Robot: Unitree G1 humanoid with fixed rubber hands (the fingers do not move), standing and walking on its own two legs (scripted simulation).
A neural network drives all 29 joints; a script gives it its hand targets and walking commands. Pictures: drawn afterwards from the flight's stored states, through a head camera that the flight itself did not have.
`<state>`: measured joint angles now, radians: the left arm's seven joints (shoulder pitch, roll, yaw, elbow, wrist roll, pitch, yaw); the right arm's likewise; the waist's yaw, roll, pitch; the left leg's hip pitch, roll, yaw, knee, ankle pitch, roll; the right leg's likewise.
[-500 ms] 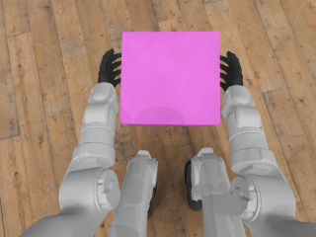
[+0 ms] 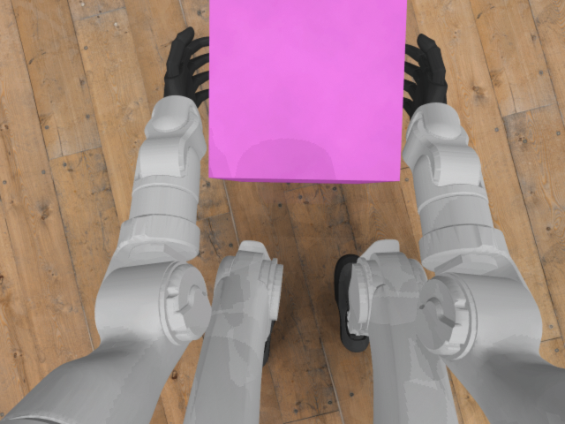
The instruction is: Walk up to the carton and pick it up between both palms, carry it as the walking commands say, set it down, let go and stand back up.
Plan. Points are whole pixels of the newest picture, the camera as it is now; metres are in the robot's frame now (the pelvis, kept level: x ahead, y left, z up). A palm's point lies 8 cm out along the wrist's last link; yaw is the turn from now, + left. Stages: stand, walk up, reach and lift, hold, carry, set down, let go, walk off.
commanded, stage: set down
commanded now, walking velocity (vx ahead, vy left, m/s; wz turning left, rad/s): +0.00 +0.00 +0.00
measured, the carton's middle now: (302, 112) +0.51 +0.01 -0.18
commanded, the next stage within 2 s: none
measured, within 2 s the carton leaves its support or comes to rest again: rests again in 1.48 s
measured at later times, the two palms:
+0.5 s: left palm (201, 102) +0.52 +0.17 -0.19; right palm (403, 102) +0.53 -0.13 -0.19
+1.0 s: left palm (207, 108) +0.52 +0.17 -0.23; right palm (398, 100) +0.54 -0.13 -0.21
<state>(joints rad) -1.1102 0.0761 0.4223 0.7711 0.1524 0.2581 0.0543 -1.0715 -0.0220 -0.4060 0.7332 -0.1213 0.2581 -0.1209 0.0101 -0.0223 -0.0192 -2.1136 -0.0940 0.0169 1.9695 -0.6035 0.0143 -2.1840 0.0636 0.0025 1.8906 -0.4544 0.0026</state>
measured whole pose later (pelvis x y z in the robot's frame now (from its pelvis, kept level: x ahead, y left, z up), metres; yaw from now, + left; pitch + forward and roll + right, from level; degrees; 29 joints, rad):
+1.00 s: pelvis -0.01 +0.01 -0.08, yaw +0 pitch +35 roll -1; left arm -1.35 0.22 0.23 0.93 -0.01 0.23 0.15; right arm -1.39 -0.22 -0.26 1.01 0.06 0.21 -0.14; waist -0.01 -0.04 0.31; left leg -2.22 -0.11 0.05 2.25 -0.64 0.03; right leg -2.29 0.07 0.00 2.16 -0.49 0.03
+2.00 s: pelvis +0.00 +0.00 -0.09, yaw +0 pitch +34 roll -1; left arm -1.38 0.21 0.26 1.03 0.04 0.17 0.08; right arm -1.40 -0.25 -0.25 1.14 0.06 0.14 -0.10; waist 0.01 -0.05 0.34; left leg -2.21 -0.11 0.04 2.30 -0.68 0.02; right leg -2.28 0.07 -0.01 2.21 -0.52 0.02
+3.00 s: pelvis +0.00 +0.00 -0.07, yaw +1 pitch +33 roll -1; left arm -1.34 0.38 0.10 0.97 -0.19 0.09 0.10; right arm -1.32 -0.34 -0.13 0.95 0.21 0.07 -0.14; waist 0.00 -0.02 0.40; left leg -2.15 -0.10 0.04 2.25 -0.67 0.03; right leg -2.22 0.06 -0.01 2.16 -0.52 0.01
